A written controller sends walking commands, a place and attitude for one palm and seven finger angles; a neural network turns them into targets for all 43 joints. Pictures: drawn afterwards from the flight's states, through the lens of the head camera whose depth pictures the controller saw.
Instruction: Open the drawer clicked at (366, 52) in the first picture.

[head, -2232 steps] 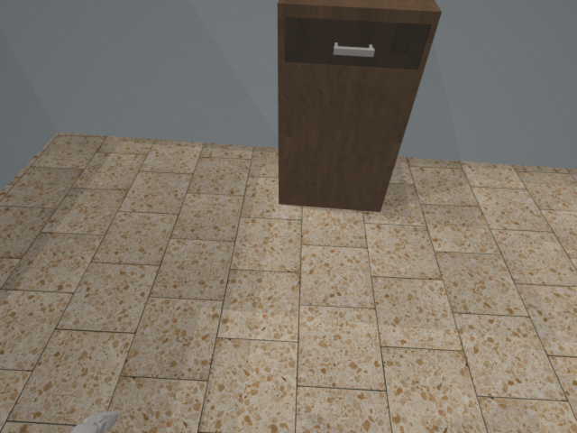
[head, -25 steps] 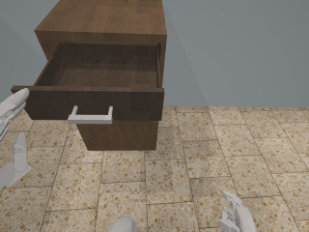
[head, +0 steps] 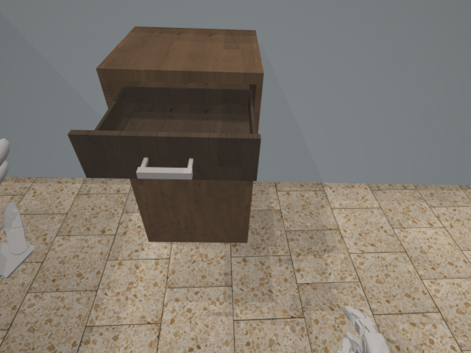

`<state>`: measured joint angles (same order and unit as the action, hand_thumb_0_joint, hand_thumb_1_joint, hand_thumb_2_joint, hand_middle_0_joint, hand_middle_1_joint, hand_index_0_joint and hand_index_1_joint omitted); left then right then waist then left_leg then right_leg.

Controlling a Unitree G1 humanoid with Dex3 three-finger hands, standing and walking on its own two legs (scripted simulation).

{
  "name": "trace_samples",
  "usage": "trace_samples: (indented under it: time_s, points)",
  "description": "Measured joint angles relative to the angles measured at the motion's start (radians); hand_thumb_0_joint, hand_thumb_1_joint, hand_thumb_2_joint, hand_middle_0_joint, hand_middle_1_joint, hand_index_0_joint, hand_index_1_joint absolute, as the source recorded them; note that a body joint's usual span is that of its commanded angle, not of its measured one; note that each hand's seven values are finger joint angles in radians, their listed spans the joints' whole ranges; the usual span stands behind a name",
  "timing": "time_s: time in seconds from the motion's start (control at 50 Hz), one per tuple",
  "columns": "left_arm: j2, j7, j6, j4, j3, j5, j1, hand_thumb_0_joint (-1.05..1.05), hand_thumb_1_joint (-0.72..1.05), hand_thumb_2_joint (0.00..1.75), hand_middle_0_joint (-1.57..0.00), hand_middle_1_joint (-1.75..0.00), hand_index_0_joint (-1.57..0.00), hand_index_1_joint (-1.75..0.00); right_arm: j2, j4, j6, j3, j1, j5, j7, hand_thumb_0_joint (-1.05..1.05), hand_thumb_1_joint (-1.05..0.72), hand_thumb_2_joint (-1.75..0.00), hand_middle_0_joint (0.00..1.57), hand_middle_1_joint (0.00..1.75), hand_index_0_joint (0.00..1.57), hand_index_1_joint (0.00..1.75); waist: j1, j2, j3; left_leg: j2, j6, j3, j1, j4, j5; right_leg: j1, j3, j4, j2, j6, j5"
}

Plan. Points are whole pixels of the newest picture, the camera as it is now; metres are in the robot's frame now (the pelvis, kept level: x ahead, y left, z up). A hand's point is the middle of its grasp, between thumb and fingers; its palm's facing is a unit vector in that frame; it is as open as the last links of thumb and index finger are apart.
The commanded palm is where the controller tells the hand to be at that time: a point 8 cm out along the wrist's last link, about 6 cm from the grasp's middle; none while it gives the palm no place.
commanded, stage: stop stepping back and stand still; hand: left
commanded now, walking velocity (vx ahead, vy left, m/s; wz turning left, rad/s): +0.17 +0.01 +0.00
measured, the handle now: (166, 167) +0.53 +0.20 +0.02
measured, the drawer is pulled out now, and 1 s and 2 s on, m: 0.29 0.29 0.29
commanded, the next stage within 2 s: let the arm hang, fingers relaxed in 1.20 s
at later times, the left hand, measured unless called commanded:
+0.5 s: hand (42, 230) +0.21 +0.25 +0.19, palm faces +0.35 -0.80 -0.48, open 7.4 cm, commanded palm +0.14 +0.30 +0.21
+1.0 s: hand (3, 271) +0.16 +0.28 +0.18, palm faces +0.41 -0.81 -0.42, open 7.4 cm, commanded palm +0.10 +0.31 +0.21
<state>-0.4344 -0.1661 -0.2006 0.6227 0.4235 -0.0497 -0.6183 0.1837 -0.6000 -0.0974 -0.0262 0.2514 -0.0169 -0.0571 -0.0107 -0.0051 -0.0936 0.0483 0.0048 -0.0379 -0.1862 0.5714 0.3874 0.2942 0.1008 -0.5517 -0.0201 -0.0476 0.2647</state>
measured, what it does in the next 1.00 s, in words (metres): stands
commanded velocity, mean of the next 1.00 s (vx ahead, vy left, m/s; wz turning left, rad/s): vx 0.01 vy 0.00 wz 0.00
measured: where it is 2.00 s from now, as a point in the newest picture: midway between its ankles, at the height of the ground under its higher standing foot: outside the picture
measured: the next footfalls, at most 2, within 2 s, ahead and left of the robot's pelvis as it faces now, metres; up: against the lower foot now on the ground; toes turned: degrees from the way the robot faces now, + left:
none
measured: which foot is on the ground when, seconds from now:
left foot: down 0.00-1.00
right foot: down 0.00-1.00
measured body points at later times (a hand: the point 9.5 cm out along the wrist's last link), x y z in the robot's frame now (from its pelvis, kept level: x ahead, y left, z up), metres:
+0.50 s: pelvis +0.01 +0.02 +0.00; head +0.02 +0.03 +0.45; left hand +0.18 +0.29 +0.22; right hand +0.16 -0.23 -0.08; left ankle -0.05 +0.13 -0.73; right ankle +0.02 -0.08 -0.73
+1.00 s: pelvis -0.03 +0.03 +0.01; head -0.03 +0.04 +0.46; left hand +0.14 +0.32 +0.20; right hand +0.15 -0.19 -0.07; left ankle -0.05 +0.13 -0.73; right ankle +0.02 -0.08 -0.73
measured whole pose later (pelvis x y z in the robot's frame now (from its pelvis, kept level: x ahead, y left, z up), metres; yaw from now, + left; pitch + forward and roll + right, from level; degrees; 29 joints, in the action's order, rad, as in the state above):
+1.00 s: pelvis -0.03 +0.03 +0.01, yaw +0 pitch +0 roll -1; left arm -0.36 -0.15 -0.19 0.55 0.38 -0.04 -0.59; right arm 0.19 -0.60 -0.09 -0.03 0.21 0.00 -0.05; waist 0.00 0.00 -0.02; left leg -0.01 -0.03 -0.02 -0.19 0.46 0.28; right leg 0.26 0.06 -0.39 -0.01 -0.02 0.14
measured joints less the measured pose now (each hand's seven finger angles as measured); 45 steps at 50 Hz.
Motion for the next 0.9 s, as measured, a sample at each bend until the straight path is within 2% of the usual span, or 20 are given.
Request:
trace_samples:
  time_s: [0.1, 0.16, 0.24, 0.28, 0.3, 0.34, 0.38, 0.44, 0.52, 0.72, 0.82, 0.9]
  points:
    - [0.081, -0.004, 0.015, -0.087, -0.034, 0.013, 0.091, 0.01, 0.89, 0.90, -0.21, -0.30, -0.21, -0.31, 0.005, -0.035, 0.014, -0.008, 0.009, 0.003, 0.001, 0.01, -0.90, -0.89, 0.21, 0.30, 0.20, 0.30, 0.010, -0.017, 0.003, -0.012, -0.033, 0.030, -0.049, 0.064, 0.024, 0.025, -0.014, -0.015, -0.015, -0.004, -0.008]
    - [0.099, 0.000, 0.033, -0.088, -0.053, 0.012, 0.083, 0.01, 0.89, 0.90, -0.21, -0.30, -0.21, -0.31, 0.002, -0.051, 0.019, -0.010, 0.009, 0.010, 0.003, 0.01, -0.90, -0.89, 0.21, 0.30, 0.20, 0.30, 0.004, 0.020, 0.028, -0.032, -0.013, 0.015, -0.031, 0.034, 0.005, 0.031, -0.033, -0.031, 0.004, 0.009, -0.001]
    - [0.066, -0.001, 0.052, -0.019, -0.053, 0.023, 0.026, 0.01, 0.89, 0.90, -0.21, -0.30, -0.21, -0.31, -0.013, -0.039, -0.012, -0.008, 0.036, 0.023, 0.002, 0.02, -0.90, -0.89, 0.21, 0.30, 0.20, 0.30, -0.020, 0.060, 0.042, -0.051, -0.020, 0.007, -0.006, -0.007, -0.008, 0.053, -0.055, -0.118, 0.012, 0.040, 0.066]
    - [0.036, -0.002, 0.047, 0.027, -0.041, 0.024, 0.003, 0.01, 0.89, 0.90, -0.21, -0.30, -0.21, -0.31, -0.018, -0.037, -0.029, -0.008, 0.045, 0.025, 0.007, 0.02, -0.90, -0.89, 0.20, 0.30, 0.20, 0.30, -0.025, 0.068, 0.052, -0.050, -0.016, 0.007, 0.006, -0.014, -0.006, 0.028, -0.045, -0.071, 0.011, 0.043, 0.032]
    - [0.021, -0.002, 0.038, 0.048, -0.032, 0.023, -0.004, 0.01, 0.89, 0.90, -0.21, -0.30, -0.21, -0.31, -0.018, -0.036, -0.035, -0.009, 0.045, 0.024, 0.012, 0.02, -0.90, -0.89, 0.20, 0.30, 0.20, 0.30, -0.026, 0.068, 0.059, -0.047, -0.012, 0.008, 0.008, -0.007, 0.001, 0.009, -0.040, -0.038, 0.008, 0.032, 0.001]
    - [0.008, 0.003, 0.013, 0.062, -0.024, 0.020, 0.000, 0.01, 0.89, 0.90, -0.21, -0.30, -0.21, -0.31, -0.008, -0.039, -0.034, -0.005, 0.033, 0.019, 0.020, 0.02, -0.90, -0.89, 0.20, 0.30, 0.20, 0.30, -0.032, 0.041, 0.072, -0.026, -0.005, 0.021, 0.002, 0.015, 0.016, -0.012, -0.024, -0.009, -0.013, 0.007, 0.009]
    - [-0.002, 0.008, -0.014, 0.056, -0.015, 0.013, 0.011, 0.01, 0.88, 0.90, -0.21, -0.30, -0.21, -0.31, 0.002, -0.039, -0.025, 0.004, 0.013, 0.013, 0.027, 0.02, -0.90, -0.89, 0.20, 0.30, 0.20, 0.30, -0.040, 0.021, 0.079, -0.018, 0.000, 0.030, -0.017, 0.037, 0.014, -0.014, -0.015, 0.005, -0.020, -0.003, 0.012]
    - [-0.004, 0.013, -0.037, 0.027, -0.002, 0.004, 0.012, 0.01, 0.88, 0.90, -0.22, -0.30, -0.21, -0.31, 0.016, -0.035, -0.001, 0.017, -0.022, 0.002, 0.029, 0.02, -0.90, -0.89, 0.20, 0.30, 0.20, 0.30, -0.046, 0.008, 0.085, -0.024, 0.003, 0.032, -0.042, 0.070, -0.014, -0.019, -0.018, 0.029, -0.016, -0.003, -0.001]
    - [0.007, 0.013, -0.030, -0.008, 0.007, 0.003, -0.027, 0.01, 0.88, 0.90, -0.22, -0.30, -0.21, -0.31, 0.029, -0.018, 0.023, 0.030, -0.040, -0.001, 0.017, 0.02, -0.90, -0.89, 0.20, 0.30, 0.20, 0.30, -0.047, -0.005, 0.067, -0.028, -0.015, 0.030, 0.003, -0.044, 0.000, -0.017, -0.025, 0.059, -0.015, 0.012, -0.019]
    - [0.032, 0.025, 0.010, 0.025, -0.046, 0.008, -0.037, 0.01, 0.89, 0.90, -0.22, -0.30, -0.21, -0.31, 0.017, 0.015, 0.008, 0.020, -0.070, 0.013, 0.009, 0.01, -0.90, -0.89, 0.20, 0.30, 0.20, 0.30, 0.004, 0.024, 0.110, -0.052, -0.025, 0.021, 0.011, -0.074, -0.054, -0.025, -0.035, 0.084, 0.008, 0.027, -0.055]
    - [0.025, 0.022, -0.009, 0.025, -0.034, 0.007, -0.018, 0.01, 0.88, 0.90, -0.22, -0.30, -0.21, -0.31, 0.004, 0.017, 0.009, 0.007, -0.075, 0.014, 0.010, 0.01, -0.90, -0.89, 0.20, 0.30, 0.20, 0.30, 0.012, 0.013, 0.100, -0.052, -0.026, 0.023, 0.009, -0.075, -0.066, -0.033, -0.033, 0.104, 0.007, 0.028, -0.076]
    - [0.041, 0.018, -0.009, -0.026, -0.024, 0.005, 0.007, 0.01, 0.88, 0.90, -0.22, -0.30, -0.21, -0.31, 0.000, 0.013, 0.014, 0.000, -0.067, 0.014, 0.010, 0.01, -0.90, -0.89, 0.20, 0.30, 0.20, 0.30, 0.015, 0.003, 0.082, -0.050, -0.028, 0.019, 0.005, -0.088, -0.082, -0.036, -0.036, 0.134, 0.005, 0.029, -0.102]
